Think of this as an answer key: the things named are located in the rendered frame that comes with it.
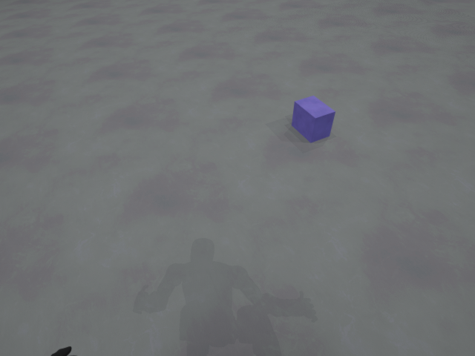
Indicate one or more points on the carton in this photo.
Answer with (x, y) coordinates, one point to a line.
(312, 118)

